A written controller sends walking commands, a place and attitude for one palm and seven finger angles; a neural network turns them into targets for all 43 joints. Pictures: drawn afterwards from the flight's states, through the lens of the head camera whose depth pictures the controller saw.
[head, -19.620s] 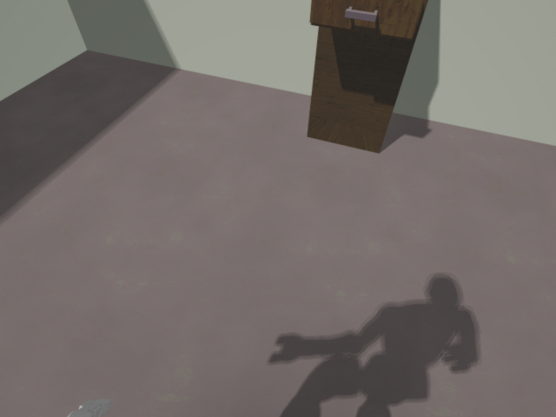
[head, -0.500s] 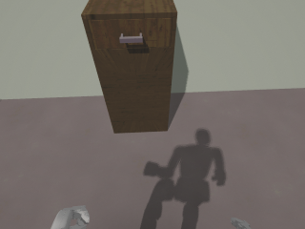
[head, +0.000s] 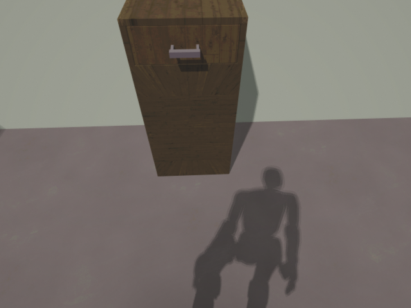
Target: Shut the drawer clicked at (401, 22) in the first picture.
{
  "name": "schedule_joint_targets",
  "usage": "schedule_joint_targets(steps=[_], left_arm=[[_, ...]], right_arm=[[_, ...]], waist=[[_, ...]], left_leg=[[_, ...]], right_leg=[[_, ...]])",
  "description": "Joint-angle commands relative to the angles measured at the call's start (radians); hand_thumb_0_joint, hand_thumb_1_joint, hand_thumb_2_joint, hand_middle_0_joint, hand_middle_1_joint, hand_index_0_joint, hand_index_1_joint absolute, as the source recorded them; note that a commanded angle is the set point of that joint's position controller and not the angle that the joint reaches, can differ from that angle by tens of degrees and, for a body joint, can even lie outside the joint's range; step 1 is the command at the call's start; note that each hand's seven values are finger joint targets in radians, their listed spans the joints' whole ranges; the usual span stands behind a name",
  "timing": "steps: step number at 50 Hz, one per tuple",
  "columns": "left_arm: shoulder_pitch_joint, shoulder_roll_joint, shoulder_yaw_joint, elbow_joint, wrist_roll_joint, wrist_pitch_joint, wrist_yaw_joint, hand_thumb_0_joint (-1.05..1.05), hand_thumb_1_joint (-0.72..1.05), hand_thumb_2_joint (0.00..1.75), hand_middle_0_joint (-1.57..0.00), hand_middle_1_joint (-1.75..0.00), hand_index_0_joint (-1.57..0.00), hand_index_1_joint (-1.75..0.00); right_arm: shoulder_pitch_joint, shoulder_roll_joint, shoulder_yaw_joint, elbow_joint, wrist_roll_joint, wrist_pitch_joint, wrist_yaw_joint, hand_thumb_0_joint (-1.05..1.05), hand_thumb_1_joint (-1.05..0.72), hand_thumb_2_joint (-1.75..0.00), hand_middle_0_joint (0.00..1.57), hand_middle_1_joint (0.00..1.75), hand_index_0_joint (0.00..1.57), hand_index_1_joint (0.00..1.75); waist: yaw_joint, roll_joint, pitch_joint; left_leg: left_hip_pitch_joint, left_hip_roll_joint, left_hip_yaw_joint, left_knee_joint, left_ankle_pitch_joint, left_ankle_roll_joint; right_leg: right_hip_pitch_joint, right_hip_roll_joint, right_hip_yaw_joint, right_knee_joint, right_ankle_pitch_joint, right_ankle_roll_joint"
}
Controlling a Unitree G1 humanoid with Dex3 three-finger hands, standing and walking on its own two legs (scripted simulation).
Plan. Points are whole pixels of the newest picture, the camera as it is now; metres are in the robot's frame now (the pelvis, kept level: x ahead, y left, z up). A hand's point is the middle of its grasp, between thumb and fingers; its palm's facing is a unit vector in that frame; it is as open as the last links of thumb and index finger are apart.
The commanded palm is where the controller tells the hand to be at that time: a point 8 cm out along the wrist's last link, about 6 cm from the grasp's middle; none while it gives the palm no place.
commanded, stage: let the arm hang, fingers relaxed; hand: left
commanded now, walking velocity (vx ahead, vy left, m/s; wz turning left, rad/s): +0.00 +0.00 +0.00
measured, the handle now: (184, 50) +0.91 +0.13 +0.04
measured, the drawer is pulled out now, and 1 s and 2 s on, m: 0.00 0.00 0.00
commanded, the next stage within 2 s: look to check the result in 0.40 s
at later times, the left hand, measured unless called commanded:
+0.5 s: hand out of the picture -0.01 +0.16 -0.18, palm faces +0.02 -0.98 -0.17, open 7.4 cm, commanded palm none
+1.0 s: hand out of the picture +0.00 +0.16 -0.18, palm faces +0.02 -0.98 -0.18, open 7.4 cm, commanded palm none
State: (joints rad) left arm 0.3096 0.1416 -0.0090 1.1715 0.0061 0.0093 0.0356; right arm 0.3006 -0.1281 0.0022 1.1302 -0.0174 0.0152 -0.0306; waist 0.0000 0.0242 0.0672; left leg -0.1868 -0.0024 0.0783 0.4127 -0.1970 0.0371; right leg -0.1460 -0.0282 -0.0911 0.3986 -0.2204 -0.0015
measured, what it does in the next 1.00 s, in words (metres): stands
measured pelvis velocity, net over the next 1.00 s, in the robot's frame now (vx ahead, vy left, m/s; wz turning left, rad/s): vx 0.02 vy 0.00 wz -0.01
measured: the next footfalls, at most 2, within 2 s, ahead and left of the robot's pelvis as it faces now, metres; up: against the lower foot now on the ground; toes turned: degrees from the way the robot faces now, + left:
none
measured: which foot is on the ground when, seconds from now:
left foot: down 0.00-1.00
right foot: down 0.00-1.00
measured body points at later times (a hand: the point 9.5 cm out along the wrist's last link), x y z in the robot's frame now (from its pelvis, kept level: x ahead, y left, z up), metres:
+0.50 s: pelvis +0.01 +0.01 +0.00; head +0.02 +0.00 +0.45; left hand -0.01 +0.21 -0.16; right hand -0.04 -0.19 -0.17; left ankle +0.02 +0.09 -0.74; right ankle +0.00 -0.12 -0.74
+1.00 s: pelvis +0.02 +0.00 +0.00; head +0.03 -0.01 +0.45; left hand +0.01 +0.21 -0.16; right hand -0.01 -0.21 -0.17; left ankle +0.02 +0.09 -0.74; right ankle +0.00 -0.12 -0.74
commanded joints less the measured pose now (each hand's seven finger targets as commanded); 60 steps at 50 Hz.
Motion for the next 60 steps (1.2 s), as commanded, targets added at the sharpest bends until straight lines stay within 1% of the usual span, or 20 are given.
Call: schedule_joint_targets(steps=[1, 3, 7, 13, 14, 16, 19, 23, 27, 28, 29, 35, 38, 40, 43, 47, 53, 54, 56, 60], left_arm=[[0.056, 0.085, 0.02, -0.018, 0.002, -0.014, 0.006, 0.0, 0.9, 0.9, -0.2, -0.3, -0.2, -0.3], [0.062, 0.075, 0.022, -0.015, 0.002, -0.013, 0.007, 0.0, 0.9, 0.9, -0.2, -0.3, -0.2, -0.3], [0.07, 0.062, 0.026, -0.014, 0.004, -0.016, 0.009, 0.0, 0.9, 0.9, -0.2, -0.3, -0.2, -0.3], [0.069, 0.046, 0.03, -0.016, 0.005, -0.014, 0.011, 0.0, 0.9, 0.9, -0.2, -0.3, -0.2, -0.3], [0.077, 0.048, 0.029, -0.016, 0.005, -0.016, 0.012, 0.0, 0.9, 0.9, -0.2, -0.3, -0.2, -0.3], [0.077, 0.043, 0.03, -0.015, 0.004, -0.017, 0.012, 0.0, 0.9, 0.9, -0.2, -0.3, -0.2, -0.3], [0.076, 0.045, 0.031, -0.016, 0.005, -0.02, 0.013, 0.0, 0.9, 0.9, -0.2, -0.3, -0.2, -0.3], [0.07, 0.046, 0.031, -0.016, 0.004, -0.019, 0.012, 0.0, 0.9, 0.9, -0.2, -0.3, -0.2, -0.3], [0.07, 0.05, 0.031, -0.014, 0.003, -0.021, 0.012, 0.0, 0.9, 0.9, -0.2, -0.3, -0.2, -0.3], [0.069, 0.051, 0.031, -0.014, 0.004, -0.021, 0.012, 0.0, 0.9, 0.9, -0.2, -0.3, -0.2, -0.3], [0.07, 0.055, 0.031, -0.015, 0.004, -0.022, 0.012, 0.0, 0.9, 0.9, -0.2, -0.3, -0.2, -0.3], [0.063, 0.058, 0.031, -0.012, 0.003, -0.025, 0.012, 0.0, 0.9, 0.9, -0.2, -0.3, -0.2, -0.3], [0.057, 0.062, 0.031, -0.012, 0.003, -0.025, 0.011, 0.0, 0.9, 0.9, -0.2, -0.3, -0.2, -0.3], [0.061, 0.063, 0.03, -0.011, 0.003, -0.028, 0.012, 0.0, 0.9, 0.9, -0.2, -0.3, -0.2, -0.3], [0.055, 0.064, 0.03, -0.011, 0.002, -0.026, 0.011, 0.0, 0.9, 0.9, -0.2, -0.3, -0.2, -0.3], [0.049, 0.068, 0.031, -0.016, 0.002, -0.028, 0.011, 0.0, 0.9, 0.9, -0.2, -0.3, -0.2, -0.3], [0.03, 0.081, 0.034, -0.02, 0.003, -0.029, 0.009, 0.0, 0.9, 0.9, -0.2, -0.3, -0.2, -0.3], [0.037, 0.084, 0.033, -0.02, 0.002, -0.03, 0.01, 0.0, 0.9, 0.9, -0.2, -0.3, -0.2, -0.3], [0.032, 0.084, 0.034, -0.02, 0.002, -0.031, 0.009, 0.0, 0.9, 0.9, -0.2, -0.3, -0.2, -0.3], [0.025, 0.091, 0.035, -0.021, 0.002, -0.032, 0.009, 0.0, 0.9, 0.9, -0.2, -0.3, -0.2, -0.3]], right_arm=[[0.091, -0.079, -0.014, -0.007, 0.002, -0.011, -0.007, 0.0, -0.9, -0.9, 0.2, 0.3, 0.2, 0.3], [0.099, -0.073, -0.015, -0.001, 0.001, -0.013, -0.009, 0.0, -0.9, -0.9, 0.2, 0.3, 0.2, 0.3], [0.114, -0.056, -0.017, 0.005, 0.002, -0.019, -0.011, 0.0, -0.9, -0.9, 0.2, 0.3, 0.2, 0.3], [0.129, -0.045, -0.02, 0.008, 0.001, -0.02, -0.013, 0.0, -0.9, -0.9, 0.2, 0.3, 0.2, 0.3], [0.127, -0.046, -0.021, 0.007, 0.003, -0.02, -0.013, 0.0, -0.9, -0.9, 0.2, 0.3, 0.2, 0.3], [0.132, -0.04, -0.02, 0.009, 0.002, -0.021, -0.013, 0.0, -0.9, -0.9, 0.2, 0.3, 0.2, 0.3], [0.134, -0.043, -0.024, 0.008, 0.004, -0.022, -0.014, 0.0, -0.9, -0.9, 0.2, 0.3, 0.2, 0.3], [0.134, -0.044, -0.022, 0.011, 0.003, -0.023, -0.014, 0.0, -0.9, -0.9, 0.2, 0.3, 0.2, 0.3], [0.128, -0.048, -0.022, 0.012, 0.003, -0.023, -0.013, 0.0, -0.9, -0.9, 0.2, 0.3, 0.2, 0.3], [0.127, -0.05, -0.022, 0.013, 0.003, -0.023, -0.014, 0.0, -0.9, -0.9, 0.2, 0.3, 0.2, 0.3], [0.126, -0.053, -0.022, 0.01, 0.005, -0.022, -0.013, 0.0, -0.9, -0.9, 0.2, 0.3, 0.2, 0.3], [0.113, -0.057, -0.021, 0.012, 0.005, -0.025, -0.014, 0.0, -0.9, -0.9, 0.2, 0.3, 0.2, 0.3], [0.109, -0.063, -0.021, 0.013, 0.005, -0.026, -0.014, 0.0, -0.9, -0.9, 0.2, 0.3, 0.2, 0.3], [0.1, -0.064, -0.022, 0.012, 0.005, -0.025, -0.013, 0.0, -0.9, -0.9, 0.2, 0.3, 0.2, 0.3], [0.092, -0.066, -0.021, 0.015, 0.004, -0.025, -0.014, 0.0, -0.9, -0.9, 0.2, 0.3, 0.2, 0.3], [0.088, -0.071, -0.022, 0.013, 0.004, -0.024, -0.013, 0.0, -0.9, -0.9, 0.2, 0.3, 0.2, 0.3], [0.079, -0.082, -0.024, 0.014, 0.004, -0.026, -0.013, 0.0, -0.9, -0.9, 0.2, 0.3, 0.2, 0.3], [0.071, -0.086, -0.024, 0.011, 0.005, -0.025, -0.013, 0.0, -0.9, -0.9, 0.2, 0.3, 0.2, 0.3], [0.071, -0.086, -0.024, 0.012, 0.004, -0.028, -0.014, 0.0, -0.9, -0.9, 0.2, 0.3, 0.2, 0.3], [0.063, -0.093, -0.023, 0.013, 0.004, -0.028, -0.014, 0.0, -0.9, -0.9, 0.2, 0.3, 0.2, 0.3]], waist=[[-0.006, -0.01, 0.037], [-0.005, 0.004, 0.043], [-0.003, -0.008, 0.032], [-0.006, 0.002, 0.062], [-0.002, 0.0, 0.052], [-0.006, -0.005, 0.046], [-0.007, -0.011, 0.027], [-0.008, -0.009, 0.043], [-0.01, -0.015, 0.035], [-0.011, 0.0, 0.036], [-0.01, -0.014, 0.032], [-0.012, -0.019, 0.022], [-0.013, -0.009, 0.023], [-0.011, -0.028, 0.018], [-0.011, -0.004, 0.025], [-0.011, -0.024, 0.034], [-0.012, -0.015, 0.024], [-0.009, -0.026, 0.02], [-0.011, -0.011, 0.004], [-0.01, -0.016, 0.006]], left_leg=[[-0.022, 0.111, -0.108, -0.111, -0.022, 0.003], [-0.03, 0.112, -0.112, -0.12, -0.04, 0.004], [-0.03, 0.111, -0.112, -0.115, -0.006, 0.008], [-0.048, 0.114, -0.117, -0.127, -0.04, 0.008], [-0.042, 0.112, -0.115, -0.115, -0.011, 0.01], [-0.035, 0.111, -0.112, -0.116, -0.019, 0.009], [-0.016, 0.113, -0.108, -0.105, 0.021, 0.01], [-0.016, 0.114, -0.109, -0.11, 0.02, 0.009], [-0.004, 0.112, -0.103, -0.105, 0.029, 0.008], [-0.004, 0.112, -0.102, -0.105, 0.031, 0.007], [-0.001, 0.113, -0.103, -0.1, 0.043, 0.008], [0.02, 0.114, -0.099, -0.092, 0.094, 0.008], [0.024, 0.115, -0.097, -0.096, 0.097, 0.006], [0.031, 0.115, -0.093, -0.088, 0.104, 0.006], [0.032, 0.115, -0.094, -0.097, 0.095, 0.004], [0.027, 0.113, -0.093, -0.096, 0.092, 0.002], [0.031, 0.116, -0.093, -0.098, 0.105, 0.001], [0.037, 0.116, -0.095, -0.094, 0.112, 0.001], [0.047, 0.117, -0.093, -0.093, 0.131, 0.002], [0.05, 0.12, -0.093, -0.094, 0.143, 0.001]], right_leg=[[-0.062, -0.08, 0.086, -0.081, -0.026, -0.043], [-0.067, -0.077, 0.082, -0.07, -0.028, -0.041], [-0.053, -0.079, 0.079, -0.06, 0.004, -0.039], [-0.07, -0.072, 0.081, -0.054, -0.006, -0.037], [-0.064, -0.073, 0.083, -0.056, 0.009, -0.038], [-0.066, -0.074, 0.085, -0.055, 0.005, -0.039], [-0.061, -0.077, 0.084, -0.055, 0.024, -0.037], [-0.066, -0.076, 0.084, -0.055, 0.021, -0.034], [-0.064, -0.078, 0.087, -0.059, 0.024, -0.036], [-0.063, -0.079, 0.087, -0.06, 0.026, -0.036], [-0.061, -0.078, 0.086, -0.059, 0.032, -0.035], [-0.049, -0.083, 0.088, -0.063, 0.062, -0.035], [-0.048, -0.083, 0.092, -0.067, 0.066, -0.034], [-0.046, -0.086, 0.091, -0.072, 0.076, -0.035], [-0.047, -0.084, 0.094, -0.076, 0.068, -0.035], [-0.044, -0.085, 0.096, -0.082, 0.072, -0.036], [-0.03, -0.086, 0.095, -0.085, 0.082, -0.035], [-0.034, -0.085, 0.099, -0.085, 0.088, -0.037], [-0.021, -0.09, 0.097, -0.083, 0.106, -0.036], [-0.015, -0.089, 0.097, -0.085, 0.119, -0.038]])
